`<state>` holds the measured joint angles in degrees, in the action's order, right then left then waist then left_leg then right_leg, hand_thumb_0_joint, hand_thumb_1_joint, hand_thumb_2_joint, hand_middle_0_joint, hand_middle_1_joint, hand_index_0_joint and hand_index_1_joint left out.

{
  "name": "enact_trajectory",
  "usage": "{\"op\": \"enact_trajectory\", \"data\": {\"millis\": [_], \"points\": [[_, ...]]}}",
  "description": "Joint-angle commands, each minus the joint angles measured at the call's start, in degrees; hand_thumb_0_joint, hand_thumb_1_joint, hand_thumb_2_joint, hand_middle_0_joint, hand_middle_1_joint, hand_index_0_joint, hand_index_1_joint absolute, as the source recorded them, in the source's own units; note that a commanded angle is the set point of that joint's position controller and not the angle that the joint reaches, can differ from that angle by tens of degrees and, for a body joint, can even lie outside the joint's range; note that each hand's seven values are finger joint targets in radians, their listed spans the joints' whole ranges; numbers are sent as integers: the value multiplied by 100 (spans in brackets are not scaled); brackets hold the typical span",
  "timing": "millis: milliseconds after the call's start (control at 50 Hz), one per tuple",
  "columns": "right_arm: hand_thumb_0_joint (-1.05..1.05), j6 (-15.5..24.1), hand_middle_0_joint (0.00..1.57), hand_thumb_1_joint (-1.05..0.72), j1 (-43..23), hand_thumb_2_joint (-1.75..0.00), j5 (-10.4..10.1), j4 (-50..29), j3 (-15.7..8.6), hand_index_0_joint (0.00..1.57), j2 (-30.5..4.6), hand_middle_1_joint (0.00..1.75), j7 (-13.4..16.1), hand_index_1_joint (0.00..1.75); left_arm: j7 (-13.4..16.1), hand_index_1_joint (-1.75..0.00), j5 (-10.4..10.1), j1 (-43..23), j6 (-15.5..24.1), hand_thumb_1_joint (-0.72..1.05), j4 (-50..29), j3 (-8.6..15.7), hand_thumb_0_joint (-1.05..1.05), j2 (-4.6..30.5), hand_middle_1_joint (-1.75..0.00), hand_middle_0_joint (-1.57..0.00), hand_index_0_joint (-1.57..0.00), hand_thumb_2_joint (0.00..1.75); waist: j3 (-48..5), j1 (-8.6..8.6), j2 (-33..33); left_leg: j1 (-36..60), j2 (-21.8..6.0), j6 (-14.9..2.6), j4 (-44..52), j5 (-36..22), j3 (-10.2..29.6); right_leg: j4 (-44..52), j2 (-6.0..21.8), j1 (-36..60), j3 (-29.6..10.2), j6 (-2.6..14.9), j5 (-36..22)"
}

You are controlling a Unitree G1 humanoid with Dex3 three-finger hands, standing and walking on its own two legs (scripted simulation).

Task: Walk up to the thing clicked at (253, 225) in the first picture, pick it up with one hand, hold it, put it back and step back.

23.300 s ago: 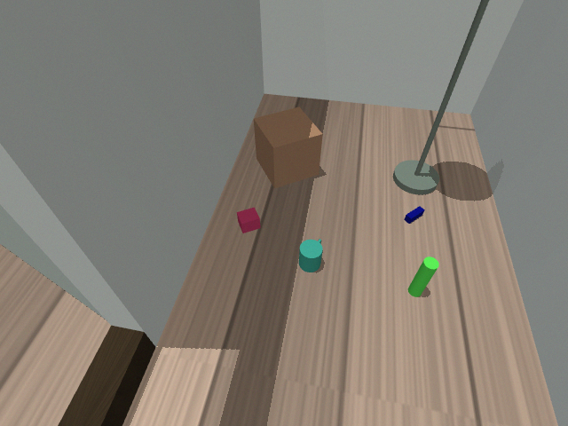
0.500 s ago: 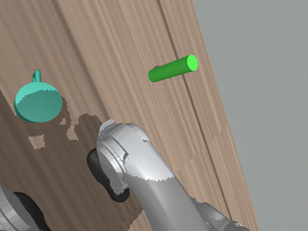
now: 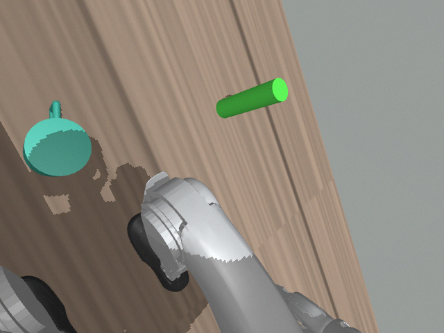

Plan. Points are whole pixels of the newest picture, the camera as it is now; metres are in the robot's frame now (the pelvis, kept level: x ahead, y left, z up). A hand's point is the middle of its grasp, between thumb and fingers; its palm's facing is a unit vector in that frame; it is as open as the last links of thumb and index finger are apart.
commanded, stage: close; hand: left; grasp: from above
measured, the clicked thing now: out of the picture +0.48 +0.40 -0.30
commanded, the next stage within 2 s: settle in 1.56 s
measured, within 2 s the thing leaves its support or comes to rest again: leaves its support in 1.98 s
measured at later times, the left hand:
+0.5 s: hand out of the picture +0.46 +0.38 -0.27, palm faces -0.29 -0.34 -0.90, open 12.4 cm
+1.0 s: hand out of the picture +0.46 +0.38 -0.26, palm faces -0.30 -0.33 -0.90, open 10.8 cm
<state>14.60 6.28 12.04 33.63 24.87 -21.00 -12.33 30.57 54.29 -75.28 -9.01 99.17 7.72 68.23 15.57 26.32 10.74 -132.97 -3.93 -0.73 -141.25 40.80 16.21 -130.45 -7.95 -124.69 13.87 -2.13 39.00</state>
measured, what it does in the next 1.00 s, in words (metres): stands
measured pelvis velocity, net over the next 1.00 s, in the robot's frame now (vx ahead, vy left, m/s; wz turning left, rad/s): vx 0.00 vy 0.00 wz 0.00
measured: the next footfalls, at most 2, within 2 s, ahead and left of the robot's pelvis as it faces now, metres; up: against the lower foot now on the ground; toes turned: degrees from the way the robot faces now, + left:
none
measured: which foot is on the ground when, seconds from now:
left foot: down 0.00-1.00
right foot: down 0.00-1.00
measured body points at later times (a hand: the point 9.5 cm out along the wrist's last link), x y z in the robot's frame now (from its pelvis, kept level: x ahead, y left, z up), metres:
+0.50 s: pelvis +0.00 +0.00 +0.00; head +0.31 +0.14 +0.29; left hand +0.48 +0.39 -0.22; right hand +0.04 -0.23 -0.04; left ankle +0.06 +0.13 -0.30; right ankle +0.11 -0.10 -0.30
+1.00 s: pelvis +0.00 +0.00 +0.00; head +0.31 +0.14 +0.29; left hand +0.48 +0.40 -0.21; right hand +0.03 -0.23 -0.04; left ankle +0.06 +0.13 -0.30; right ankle +0.11 -0.10 -0.30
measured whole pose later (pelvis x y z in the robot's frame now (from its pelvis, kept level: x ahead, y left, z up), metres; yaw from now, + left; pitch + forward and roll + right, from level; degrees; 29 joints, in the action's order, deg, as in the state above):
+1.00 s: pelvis +0.00 +0.00 +0.00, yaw +0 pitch +29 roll -17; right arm 14.5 6.6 12.0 33.9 24.7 -21.1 -12.2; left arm 30.0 54.2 -74.9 -8.3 99.2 6.1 68.1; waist 15.2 26.4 10.3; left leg -132.9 -3.8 -1.2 -141.3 40.8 16.0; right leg -130.4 -7.7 -124.3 13.8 -2.4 39.2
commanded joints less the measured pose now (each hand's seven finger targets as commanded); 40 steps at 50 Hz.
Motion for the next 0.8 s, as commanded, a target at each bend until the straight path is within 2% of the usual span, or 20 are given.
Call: {"op": "enact_trajectory", "data": {"millis": [0,60,100,120,140,160,200,260,340,380,400,440,460,520,600,640,660,720,760,780], "points": [[0,-10,20,-89,1320,-90,-40,255,-479,20,-1945,30,45,30,220,-91,5,-1199,22,-34,-735,-125,0,1257,-92,-21,-22,81,-3736,389,-3666,3026,-355,28,1330,-1556,-307,1146,-125,2338,363,296,-1733],[0,3,20,-89,1335,-90,-49,287,-439,20,-1901,30,46,30,195,-89,8,-1101,36,-31,-657,-133,0,1238,-90,-23,-24,80,-3839,375,-3590,3016,-354,12,1279,-1700,-325,1154,-134,2459,354,272,-1867],[0,11,20,-89,1306,-90,-55,315,-470,20,-1913,30,54,30,211,-89,33,-1178,45,-31,-604,-114,0,1279,-91,-23,-24,79,-3786,326,-3642,2965,-345,28,1312,-1576,-331,1141,-130,2336,361,301,-1729],[0,9,20,-89,1303,-90,-51,284,-490,20,-1974,30,54,30,213,-87,47,-1212,65,-29,-829,-61,0,1389,-89,-25,-26,77,-3868,334,-3755,3056,-365,29,1302,-1681,-330,1146,-129,2395,363,287,-1811],[0,-5,20,-89,1314,-90,-40,305,-457,20,-1917,30,53,30,213,-87,33,-1121,43,-29,-653,-126,0,1238,-88,-25,-26,78,-3918,350,-3702,3145,-375,24,1281,-1767,-316,1154,-143,2434,376,278,-1882],[0,13,20,-89,1198,-90,-43,148,-508,20,-1990,30,63,30,213,-87,56,-1315,76,-28,-901,-116,0,1338,-88,-26,-27,78,-3927,361,-3715,3119,-356,14,1279,-1745,-327,1155,-150,2475,356,281,-1890],[0,12,20,-89,1287,-90,-50,284,-496,20,-2005,30,48,30,223,-87,105,-1259,48,-28,-820,-75,0,1335,-89,-24,-26,76,-3911,337,-3848,3174,-369,39,1276,-1907,-295,1087,-129,2295,397,292,-1940],[0,-4,20,-89,1390,-90,-36,344,-440,20,-1870,30,24,30,195,-85,71,-1096,28,-26,-543,-184,0,1063,-86,-27,-28,75,-3765,422,-3691,3092,-368,38,1292,-1847,-284,1110,-128,2336,405,283,-1924],[0,5,20,-89,1351,-90,-17,312,-456,20,-1948,30,25,30,234,-84,74,-1139,38,-24,-594,-202,0,1137,-86,-28,-30,73,-3823,409,-3740,3176,-372,40,1296,-1880,-275,1102,-141,2370,404,285,-1964],[0,18,20,-89,1312,-90,-33,298,-480,20,-1988,30,23,30,296,-83,95,-1299,64,-21,-681,-109,0,1243,-85,-29,-31,70,-3718,361,-3813,3120,-362,59,1343,-1735,-256,1059,-124,2166,425,316,-1805],[0,29,20,-89,1305,-90,-32,288,-448,20,-1898,30,14,30,274,-82,52,-1131,40,-21,-528,-158,0,1103,-83,-31,-32,71,-3610,391,-3751,3111,-354,55,1347,-1692,-265,1071,-115,2162,403,309,-1765],[0,35,20,-89,1290,-90,-27,279,-447,20,-1954,30,17,30,271,-81,49,-1159,31,-19,-473,-192,0,1086,-83,-32,-33,71,-3618,431,-3670,2974,-363,56,1357,-1556,-254,1088,-115,2168,409,308,-1703],[0,26,20,-89,1320,-90,-13,249,-487,20,-1976,30,30,30,289,-79,66,-1215,60,-18,-657,-126,0,1240,-81,-34,-35,69,-3738,419,-3690,3031,-351,42,1358,-1558,-300,1139,-148,2388,394,298,-1767],[0,18,20,-89,1348,-90,-39,279,-459,20,-1935,30,14,30,229,-78,84,-1177,19,-14,-722,-113,0,1244,-81,-35,-37,66,-3762,367,-3747,3011,-342,34,1339,-1676,-312,1105,-106,2323,361,293,-1817],[0,11,20,-89,1351,-90,-67,272,-480,20,-1947,30,17,30,172,-75,48,-1117,-3,-11,-665,-203,0,1025,-77,-38,-40,64,-3701,429,-3747,3195,-379,67,1373,-1748,-210,1056,-74,2100,394,300,-1789],[0,-9,20,-89,1365,-90,-44,241,-472,20,-1928,30,17,30,185,-73,60,-1061,-3,-8,-628,-213,0,1026,-75,-41,-42,62,-3705,445,-3652,3030,-358,30,1321,-1687,-283,1129,-95,2247,357,276,-1836],[0,-12,20,-89,1389,-90,-47,338,-478,20,-1946,30,25,30,208,-73,57,-1121,3,-8,-631,-137,0,1139,-75,-40,-42,61,-3745,382,-3745,3099,-376,69,1373,-1677,-259,1072,-91,2208,383,301,-1788],[0,-21,20,-89,1377,-90,-28,267,-482,20,-1941,30,24,30,194,-72,1,-1099,13,-5,-537,-206,0,1031,-74,-43,-45,62,-3721,444,-3645,3016,-355,31,1354,-1620,-293,1141,-116,2341,395,281,-1804],[0,-22,20,-89,1363,-90,-41,323,-471,20,-1921,30,27,30,172,-72,-31,-1141,28,-6,-614,-167,0,1090,-75,-42,-44,60,-3692,384,-3696,3015,-358,41,1360,-1567,-278,1119,-103,2192,390,293,-1721],[0,-8,20,-89,1318,-90,-46,278,-454,20,-1919,30,24,30,153,-72,-13,-1120,27,-5,-504,-237,0,1000,-75,-43,-45,62,-3634,422,-3652,2965,-351,42,1356,-1510,-250,1080,-90,2125,402,304,-1658]]}}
